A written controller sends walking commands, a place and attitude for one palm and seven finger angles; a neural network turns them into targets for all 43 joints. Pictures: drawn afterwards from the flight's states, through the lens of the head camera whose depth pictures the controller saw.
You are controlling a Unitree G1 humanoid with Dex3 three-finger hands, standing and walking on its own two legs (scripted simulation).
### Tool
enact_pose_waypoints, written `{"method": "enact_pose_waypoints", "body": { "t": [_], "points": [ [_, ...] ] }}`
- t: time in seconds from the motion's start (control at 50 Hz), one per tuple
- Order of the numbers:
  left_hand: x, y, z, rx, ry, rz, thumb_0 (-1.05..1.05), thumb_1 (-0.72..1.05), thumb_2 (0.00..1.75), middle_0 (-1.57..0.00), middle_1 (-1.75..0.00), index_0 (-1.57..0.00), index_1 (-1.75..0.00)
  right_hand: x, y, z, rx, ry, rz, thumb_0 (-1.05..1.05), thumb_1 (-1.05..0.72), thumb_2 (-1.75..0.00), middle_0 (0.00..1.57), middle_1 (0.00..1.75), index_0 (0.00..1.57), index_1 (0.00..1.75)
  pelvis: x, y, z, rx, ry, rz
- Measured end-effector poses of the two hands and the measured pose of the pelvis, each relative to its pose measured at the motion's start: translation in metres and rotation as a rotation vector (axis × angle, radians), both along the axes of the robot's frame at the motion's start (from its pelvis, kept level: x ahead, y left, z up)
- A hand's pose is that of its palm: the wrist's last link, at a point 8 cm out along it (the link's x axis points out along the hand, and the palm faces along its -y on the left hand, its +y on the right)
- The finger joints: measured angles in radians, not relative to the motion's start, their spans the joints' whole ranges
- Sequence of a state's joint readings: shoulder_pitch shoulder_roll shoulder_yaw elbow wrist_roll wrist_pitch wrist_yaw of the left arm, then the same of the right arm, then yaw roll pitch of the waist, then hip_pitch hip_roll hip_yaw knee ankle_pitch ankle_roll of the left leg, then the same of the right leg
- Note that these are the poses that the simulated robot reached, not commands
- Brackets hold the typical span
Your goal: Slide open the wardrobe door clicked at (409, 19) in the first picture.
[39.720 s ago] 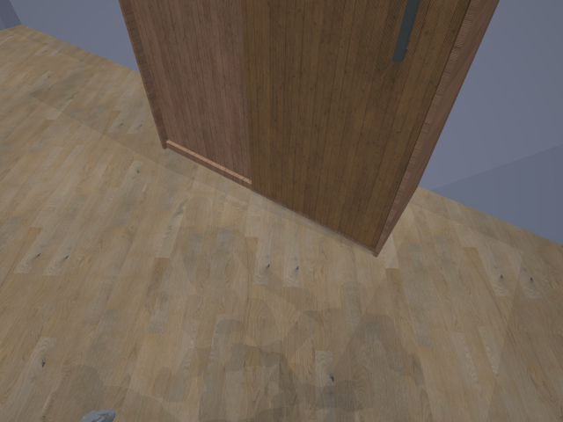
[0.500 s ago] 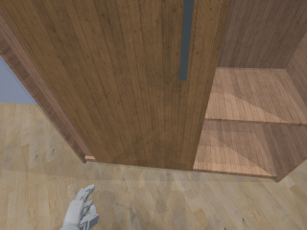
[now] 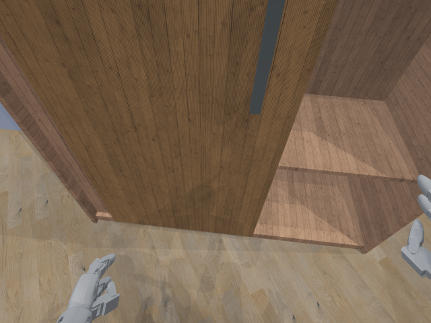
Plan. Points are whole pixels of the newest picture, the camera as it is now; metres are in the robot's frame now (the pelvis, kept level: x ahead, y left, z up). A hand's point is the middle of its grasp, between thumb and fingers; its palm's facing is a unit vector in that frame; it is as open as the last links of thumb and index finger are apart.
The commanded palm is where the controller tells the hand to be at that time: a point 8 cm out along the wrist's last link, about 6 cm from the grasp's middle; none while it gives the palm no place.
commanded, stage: let the arm hang, fingers relaxed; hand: right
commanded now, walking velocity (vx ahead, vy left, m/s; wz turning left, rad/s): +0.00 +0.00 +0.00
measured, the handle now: (264, 53) +0.55 -0.05 +0.22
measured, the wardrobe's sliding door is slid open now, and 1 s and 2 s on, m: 0.53 0.53 0.53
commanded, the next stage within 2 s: look to check the result in 1.04 s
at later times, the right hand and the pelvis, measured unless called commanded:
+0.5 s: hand out of the picture -0.06 -0.21 -0.17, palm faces +0.03 +0.98 -0.21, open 7.2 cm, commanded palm none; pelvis -0.02 -0.02 +0.01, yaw +0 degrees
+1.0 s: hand out of the picture +0.03 -0.19 -0.17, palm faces +0.02 +0.98 -0.19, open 7.3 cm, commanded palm none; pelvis +0.01 -0.02 +0.01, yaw +1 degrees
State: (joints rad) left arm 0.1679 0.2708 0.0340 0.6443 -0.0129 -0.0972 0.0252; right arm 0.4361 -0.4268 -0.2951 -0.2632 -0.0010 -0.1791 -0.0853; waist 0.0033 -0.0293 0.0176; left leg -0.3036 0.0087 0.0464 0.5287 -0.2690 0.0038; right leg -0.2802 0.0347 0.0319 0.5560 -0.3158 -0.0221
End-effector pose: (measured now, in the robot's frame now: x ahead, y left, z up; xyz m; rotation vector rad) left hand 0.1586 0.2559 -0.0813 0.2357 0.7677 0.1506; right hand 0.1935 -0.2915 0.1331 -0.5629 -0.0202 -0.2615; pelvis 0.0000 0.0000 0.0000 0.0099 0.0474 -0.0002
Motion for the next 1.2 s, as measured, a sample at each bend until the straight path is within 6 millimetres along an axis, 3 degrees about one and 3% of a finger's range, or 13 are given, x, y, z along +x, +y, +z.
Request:
{"method": "enact_pose_waypoints", "body": {
  "t": [0.06,0.14,0.18,0.24,0.38,0.5,0.58,0.66,0.8,0.9,1.2],
  "points": [
    [-0.013,0.0,-0.021,-0.005,0.084,-0.025,0.01,0.9,0.9,-0.2,-0.3,-0.2,-0.29,-0.004,-0.007,-0.094,0.137,0.348,-0.077,0.0,-0.9,-0.9,0.2,0.3,0.21,0.3,-0.008,-0.006,-0.006,-0.001,0.007,-0.013],
    [-0.048,-0.003,-0.033,0.004,0.191,-0.009,0.01,0.9,0.9,-0.2,-0.3,-0.2,-0.29,-0.053,0.015,-0.208,0.314,0.803,-0.142,0.01,-0.91,-0.9,0.19,0.3,0.2,0.29,-0.018,-0.008,-0.01,-0.012,-0.007,-0.008],
    [-0.071,-0.005,-0.036,0.012,0.261,0.006,0.01,0.9,0.9,-0.2,-0.3,-0.2,-0.29,-0.089,0.036,-0.245,0.391,0.986,-0.15,0.01,-0.91,-0.9,0.19,0.3,0.2,0.29,-0.021,-0.008,-0.009,-0.012,-0.017,-0.004],
    [-0.108,-0.01,-0.038,0.017,0.386,0.029,0.01,0.9,0.9,-0.2,-0.3,-0.2,-0.29,-0.145,0.067,-0.277,0.496,1.192,-0.159,0.02,-0.91,-0.9,0.2,0.3,0.2,0.29,-0.024,-0.007,-0.004,-0.006,-0.027,-0.002],
    [-0.178,-0.03,-0.043,-0.012,0.626,0.079,0.01,0.9,0.9,-0.2,-0.3,-0.2,-0.29,-0.224,0.049,-0.283,0.529,1.362,-0.329,-0.01,-0.99,-0.9,0.2,0.3,0.21,0.29,-0.024,-0.009,0.003,0.011,-0.025,-0.013],
    [-0.2,-0.05,-0.049,-0.068,0.693,0.108,0.01,0.9,0.9,-0.2,-0.3,-0.2,-0.29,-0.251,0.035,-0.272,0.496,1.443,-0.397,0.0,-0.94,-0.9,0.2,0.3,0.2,0.29,-0.018,-0.016,0.006,0.008,-0.026,-0.006],
    [-0.197,-0.06,-0.054,-0.097,0.686,0.11,0.01,0.9,0.9,-0.2,-0.3,-0.2,-0.29,-0.245,0.033,-0.267,0.484,1.435,-0.404,0.01,-0.93,-0.9,0.2,0.3,0.2,0.29,-0.013,-0.019,0.007,0.003,-0.034,0.0],
    [-0.185,-0.066,-0.057,-0.116,0.656,0.108,0.0,0.9,0.9,-0.2,-0.3,-0.2,-0.29,-0.227,0.037,-0.267,0.485,1.4,-0.381,0.01,-0.92,-0.9,0.2,0.3,0.2,0.29,-0.008,-0.02,0.008,-0.001,-0.041,0.007],
    [-0.169,-0.06,-0.057,-0.101,0.622,0.117,0.01,0.92,0.9,-0.2,-0.3,-0.2,-0.29,-0.187,0.054,-0.271,0.511,1.329,-0.316,0.01,-0.92,-0.9,0.2,0.3,0.2,0.29,0.001,-0.02,0.008,-0.005,-0.049,0.015],
    [-0.161,-0.056,-0.055,-0.092,0.608,0.127,0.01,0.92,0.9,-0.2,-0.3,-0.2,-0.29,-0.173,0.053,-0.272,0.505,1.31,-0.307,0.02,-0.94,-0.9,0.2,0.3,0.2,0.29,0.007,-0.017,0.009,-0.005,-0.054,0.018],
    [-0.155,-0.057,-0.057,-0.099,0.642,0.127,0.0,0.91,0.9,-0.2,-0.3,-0.2,-0.29,-0.172,0.059,-0.272,0.517,1.343,-0.328,0.01,-0.92,-0.9,0.2,0.3,0.2,0.29,0.019,-0.014,0.009,-0.005,-0.054,0.016]
  ]
}}
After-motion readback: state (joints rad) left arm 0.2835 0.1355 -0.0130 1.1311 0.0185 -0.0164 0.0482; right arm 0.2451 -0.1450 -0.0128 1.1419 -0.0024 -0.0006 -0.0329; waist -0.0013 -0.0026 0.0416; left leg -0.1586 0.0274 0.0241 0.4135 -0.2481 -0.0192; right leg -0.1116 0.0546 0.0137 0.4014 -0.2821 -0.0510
